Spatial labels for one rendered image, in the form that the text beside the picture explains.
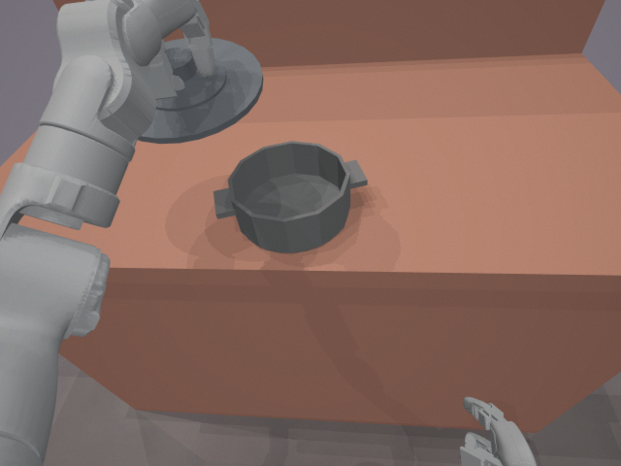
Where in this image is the knob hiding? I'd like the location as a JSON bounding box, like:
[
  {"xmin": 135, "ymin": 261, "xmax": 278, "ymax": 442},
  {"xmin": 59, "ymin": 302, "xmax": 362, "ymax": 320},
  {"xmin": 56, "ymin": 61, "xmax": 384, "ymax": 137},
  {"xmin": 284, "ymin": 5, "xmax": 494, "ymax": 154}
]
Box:
[{"xmin": 164, "ymin": 48, "xmax": 197, "ymax": 82}]

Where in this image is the robot left upper arm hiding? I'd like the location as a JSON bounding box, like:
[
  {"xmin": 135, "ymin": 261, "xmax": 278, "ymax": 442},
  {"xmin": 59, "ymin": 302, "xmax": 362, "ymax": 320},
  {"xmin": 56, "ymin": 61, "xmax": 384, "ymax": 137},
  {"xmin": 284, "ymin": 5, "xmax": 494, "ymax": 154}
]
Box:
[{"xmin": 0, "ymin": 223, "xmax": 111, "ymax": 466}]

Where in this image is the table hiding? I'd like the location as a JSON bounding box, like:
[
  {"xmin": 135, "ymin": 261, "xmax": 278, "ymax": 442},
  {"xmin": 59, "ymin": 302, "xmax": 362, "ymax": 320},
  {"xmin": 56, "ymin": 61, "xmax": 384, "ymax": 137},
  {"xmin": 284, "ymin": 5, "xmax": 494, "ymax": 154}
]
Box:
[{"xmin": 0, "ymin": 0, "xmax": 621, "ymax": 433}]

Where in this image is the right robot hand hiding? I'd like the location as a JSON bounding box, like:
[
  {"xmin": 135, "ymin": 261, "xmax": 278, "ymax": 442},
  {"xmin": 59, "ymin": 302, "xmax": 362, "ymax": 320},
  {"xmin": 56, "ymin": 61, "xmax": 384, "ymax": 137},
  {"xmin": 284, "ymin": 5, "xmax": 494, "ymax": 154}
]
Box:
[{"xmin": 460, "ymin": 397, "xmax": 537, "ymax": 466}]

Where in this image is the lid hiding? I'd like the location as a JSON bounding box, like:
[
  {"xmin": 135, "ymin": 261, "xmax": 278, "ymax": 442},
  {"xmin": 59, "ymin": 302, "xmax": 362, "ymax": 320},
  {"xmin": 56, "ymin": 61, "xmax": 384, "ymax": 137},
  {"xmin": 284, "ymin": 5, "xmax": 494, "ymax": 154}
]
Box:
[{"xmin": 138, "ymin": 38, "xmax": 263, "ymax": 144}]

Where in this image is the robot left forearm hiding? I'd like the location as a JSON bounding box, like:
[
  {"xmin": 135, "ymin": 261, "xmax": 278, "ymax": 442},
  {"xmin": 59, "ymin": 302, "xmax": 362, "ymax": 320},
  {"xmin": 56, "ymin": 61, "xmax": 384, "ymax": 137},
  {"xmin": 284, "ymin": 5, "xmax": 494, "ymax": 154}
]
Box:
[{"xmin": 0, "ymin": 0, "xmax": 162, "ymax": 241}]

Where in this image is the left robot hand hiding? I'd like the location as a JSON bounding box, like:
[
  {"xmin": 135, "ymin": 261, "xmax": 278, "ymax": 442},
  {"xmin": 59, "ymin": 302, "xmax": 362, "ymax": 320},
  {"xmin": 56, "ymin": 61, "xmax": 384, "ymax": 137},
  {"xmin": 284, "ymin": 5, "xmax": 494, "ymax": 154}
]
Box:
[{"xmin": 142, "ymin": 0, "xmax": 215, "ymax": 100}]

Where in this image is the pot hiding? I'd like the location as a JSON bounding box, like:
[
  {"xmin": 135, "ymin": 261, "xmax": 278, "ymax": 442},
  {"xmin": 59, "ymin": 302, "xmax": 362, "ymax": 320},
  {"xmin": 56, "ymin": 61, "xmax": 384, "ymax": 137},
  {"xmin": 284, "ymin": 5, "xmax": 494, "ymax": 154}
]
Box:
[{"xmin": 213, "ymin": 141, "xmax": 368, "ymax": 253}]

